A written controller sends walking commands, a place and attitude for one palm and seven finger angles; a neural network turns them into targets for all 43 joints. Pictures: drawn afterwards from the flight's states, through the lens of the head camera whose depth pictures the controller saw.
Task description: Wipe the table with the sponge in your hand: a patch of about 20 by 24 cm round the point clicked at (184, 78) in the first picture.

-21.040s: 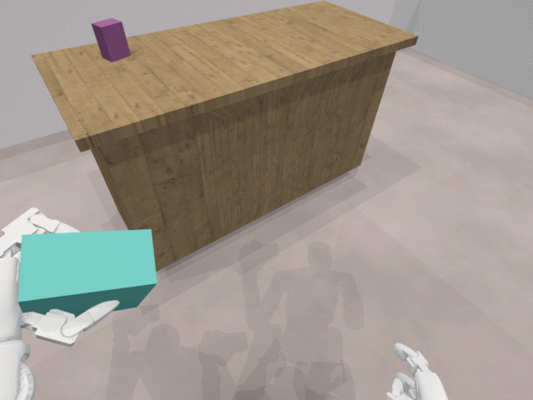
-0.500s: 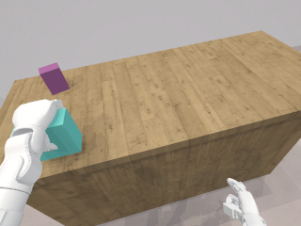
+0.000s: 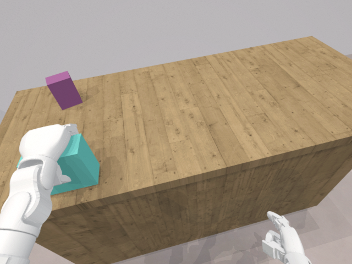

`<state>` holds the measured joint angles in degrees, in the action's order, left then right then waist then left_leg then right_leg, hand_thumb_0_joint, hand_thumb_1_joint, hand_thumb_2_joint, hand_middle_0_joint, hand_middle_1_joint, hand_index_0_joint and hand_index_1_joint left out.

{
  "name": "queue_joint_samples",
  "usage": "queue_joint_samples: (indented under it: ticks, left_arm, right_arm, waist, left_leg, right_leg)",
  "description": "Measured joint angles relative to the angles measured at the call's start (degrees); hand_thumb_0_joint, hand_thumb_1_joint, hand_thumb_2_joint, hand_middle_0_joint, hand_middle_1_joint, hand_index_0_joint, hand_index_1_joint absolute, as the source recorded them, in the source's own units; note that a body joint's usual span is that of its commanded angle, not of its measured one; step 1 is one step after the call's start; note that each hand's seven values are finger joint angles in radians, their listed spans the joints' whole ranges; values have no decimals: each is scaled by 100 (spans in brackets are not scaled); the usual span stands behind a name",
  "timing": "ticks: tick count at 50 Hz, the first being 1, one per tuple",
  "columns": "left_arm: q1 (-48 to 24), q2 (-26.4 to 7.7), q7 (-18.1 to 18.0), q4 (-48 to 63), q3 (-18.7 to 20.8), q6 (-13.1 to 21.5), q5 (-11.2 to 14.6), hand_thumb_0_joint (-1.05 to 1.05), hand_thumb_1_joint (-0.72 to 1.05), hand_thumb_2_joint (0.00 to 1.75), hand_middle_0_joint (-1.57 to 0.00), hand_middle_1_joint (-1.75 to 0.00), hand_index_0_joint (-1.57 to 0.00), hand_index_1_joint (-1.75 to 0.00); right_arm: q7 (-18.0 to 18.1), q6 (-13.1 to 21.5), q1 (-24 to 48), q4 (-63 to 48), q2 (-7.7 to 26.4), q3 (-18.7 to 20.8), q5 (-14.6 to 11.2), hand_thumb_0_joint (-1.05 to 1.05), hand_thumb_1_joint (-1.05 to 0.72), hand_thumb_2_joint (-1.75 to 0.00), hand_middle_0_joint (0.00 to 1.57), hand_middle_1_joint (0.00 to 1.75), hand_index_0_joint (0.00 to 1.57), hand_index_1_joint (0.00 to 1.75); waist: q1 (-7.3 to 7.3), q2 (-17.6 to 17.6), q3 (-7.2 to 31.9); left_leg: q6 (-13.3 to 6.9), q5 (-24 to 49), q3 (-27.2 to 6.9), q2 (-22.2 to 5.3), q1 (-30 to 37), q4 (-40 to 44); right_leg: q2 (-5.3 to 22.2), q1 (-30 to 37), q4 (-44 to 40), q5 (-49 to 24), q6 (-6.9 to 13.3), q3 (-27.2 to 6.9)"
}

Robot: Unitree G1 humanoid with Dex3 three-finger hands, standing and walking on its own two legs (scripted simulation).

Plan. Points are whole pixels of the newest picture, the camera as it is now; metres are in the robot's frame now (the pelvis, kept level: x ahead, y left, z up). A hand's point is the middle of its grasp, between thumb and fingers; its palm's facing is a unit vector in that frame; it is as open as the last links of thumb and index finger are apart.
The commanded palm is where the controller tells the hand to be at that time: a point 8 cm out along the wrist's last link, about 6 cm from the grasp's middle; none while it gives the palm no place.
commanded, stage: lower the sponge onto the table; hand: left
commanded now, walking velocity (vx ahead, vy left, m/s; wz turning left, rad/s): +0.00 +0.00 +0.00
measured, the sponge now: (67, 170) +0.28 +0.31 +0.06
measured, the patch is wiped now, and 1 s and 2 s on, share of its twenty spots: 0.00 0.05 0.40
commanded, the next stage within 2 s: wipe forward along the first lane in 0.50 s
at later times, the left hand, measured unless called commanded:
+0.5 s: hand (60, 164) +0.27 +0.31 +0.10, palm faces +0.00 -0.05 -1.00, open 9.9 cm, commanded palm +0.25 +0.30 +0.16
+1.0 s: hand (63, 155) +0.29 +0.32 +0.10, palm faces -0.06 -0.01 -1.00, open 9.9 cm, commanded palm +0.29 +0.31 +0.14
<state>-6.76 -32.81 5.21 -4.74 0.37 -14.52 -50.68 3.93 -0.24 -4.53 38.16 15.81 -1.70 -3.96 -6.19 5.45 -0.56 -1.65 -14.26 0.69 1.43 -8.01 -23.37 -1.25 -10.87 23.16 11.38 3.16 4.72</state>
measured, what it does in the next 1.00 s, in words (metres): stands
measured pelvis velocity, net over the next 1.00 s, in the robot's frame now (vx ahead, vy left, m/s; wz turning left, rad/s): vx -0.01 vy -0.01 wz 0.01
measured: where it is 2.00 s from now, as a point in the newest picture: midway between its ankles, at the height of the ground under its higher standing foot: outside the picture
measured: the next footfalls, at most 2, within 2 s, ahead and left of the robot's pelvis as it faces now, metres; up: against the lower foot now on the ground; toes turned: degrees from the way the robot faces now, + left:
none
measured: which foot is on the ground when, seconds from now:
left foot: down 0.00-1.00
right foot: down 0.00-1.00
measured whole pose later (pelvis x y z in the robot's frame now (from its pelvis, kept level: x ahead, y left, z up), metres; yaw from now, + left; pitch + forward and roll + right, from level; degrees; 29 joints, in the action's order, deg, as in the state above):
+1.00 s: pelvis -0.01 -0.01 +0.00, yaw +0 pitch +1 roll +0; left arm -15.1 -32.4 3.0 -19.1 -0.3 -11.6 -53.3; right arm 4.1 -1.3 -6.4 40.0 16.0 -1.2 -4.6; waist -5.4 5.0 1.0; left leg -1.0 -13.8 0.2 1.0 -12.0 -25.2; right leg -1.6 -14.7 24.8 11.0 3.9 5.2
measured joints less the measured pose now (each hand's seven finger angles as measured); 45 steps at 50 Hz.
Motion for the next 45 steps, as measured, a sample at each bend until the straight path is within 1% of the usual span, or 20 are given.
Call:
queue_joint_samples:
  ticks: [2, 6, 10, 13, 15, 19, 24, 27, 32, 40, 45]
  left_arm:
    - [68, 50, -53, 98, -21, 33, -19, -1, -49, 105, -75, -135, -76, -135]
    - [259, 133, -172, 333, -22, -6, -12, -1, -49, 105, -75, -135, -76, -135]
    - [404, 143, -249, 406, -11, -171, -3, -1, -49, 105, -75, -135, -76, -135]
    - [352, 125, -222, 239, -53, -298, -31, -1, -49, 105, -75, -135, -76, -135]
    - [300, 128, -197, 196, -87, -318, -47, -1, -49, 105, -75, -135, -75, -135]
    - [281, 148, -168, 195, -143, -195, -126, -1, -49, 105, -75, -135, -75, -135]
    - [403, 190, -244, 288, -126, -54, -117, -1, -49, 105, -75, -135, -75, -135]
    - [432, 207, -320, 262, -105, -53, -88, -1, -49, 105, -75, -135, -75, -135]
    - [385, 238, -378, 190, -131, -122, -148, -1, -49, 105, -75, -135, -75, -135]
    - [-76, 211, -289, -346, -189, -93, -193, -1, -49, 105, -75, -135, -76, -135]
    - [-438, 145, -244, -860, -148, 70, -219, -1, -50, 105, -76, -135, -76, -135]
  right_arm:
    - [-21, 5, -7, -10, -16, 8, 18, 1, -91, -90, 20, 30, 20, 30]
    - [-84, -29, 15, -23, -48, -2, 36, 1, -91, -90, 20, 30, 20, 30]
    - [-127, -104, 56, -24, -66, -38, 33, 1, -91, -90, 20, 30, 20, 30]
    - [-114, -134, 75, -12, -61, -48, 14, 1, -91, -90, 20, 30, 20, 30]
    - [-86, -118, 83, -16, -46, -51, -4, 1, -91, -90, 20, 30, 20, 30]
    - [-70, -69, 65, -22, -38, -15, 10, 1, -91, -90, 20, 30, 20, 30]
    - [-95, -64, 48, -26, -53, 4, 24, 1, -91, -90, 20, 30, 20, 30]
    - [-105, -87, 42, -9, -61, -4, 22, 1, -91, -90, 20, 30, 20, 30]
    - [-118, -119, 22, 13, -48, 4, 15, 1, -91, -90, 20, 30, 20, 30]
    - [-42, -124, -7, 113, -10, 19, -29, 1, -91, -90, 20, 30, 20, 30]
    - [-7, -113, -67, 151, -6, 26, -47, 1, -91, -90, 20, 30, 20, 30]
  waist:
    - [1, 8, 20]
    - [-2, 18, 61]
    - [-11, 9, 85]
    - [-17, -6, 85]
    - [-35, -6, 57]
    - [-47, 10, 65]
    - [-47, 25, 94]
    - [-40, 13, 114]
    - [-31, 5, 116]
    - [-20, 4, 115]
    - [22, -16, 138]
  left_leg:
    - [-8, -1, 6, 7, 5, 13]
    - [-23, -2, 43, 17, 22, 44]
    - [-29, -9, 61, 19, 34, 49]
    - [-32, -10, 30, 26, 18, 30]
    - [-36, -9, 15, 28, 19, 15]
    - [-41, -5, -11, 38, 15, 10]
    - [-44, 0, 10, 39, 19, 27]
    - [-40, -2, 20, 33, -2, 16]
    - [-30, 1, 21, 26, -33, -4]
    - [-3, 31, -17, 17, -132, -46]
    - [28, 46, -36, -6, -247, -96]
  right_leg:
    - [6, 2, -10, 0, -10, -8]
    - [13, -6, -12, 2, -27, -48]
    - [14, -4, -4, 9, -36, -67]
    - [23, 1, -4, 13, -40, -37]
    - [25, 14, -6, 9, -38, -21]
    - [35, 29, -25, 1, -43, 3]
    - [35, 18, -26, -6, -49, -20]
    - [29, -7, -12, -6, -47, -30]
    - [22, -40, 10, -8, -34, -31]
    - [17, -130, 55, -19, 0, 10]
    - [-1, -240, 100, -30, 33, 33]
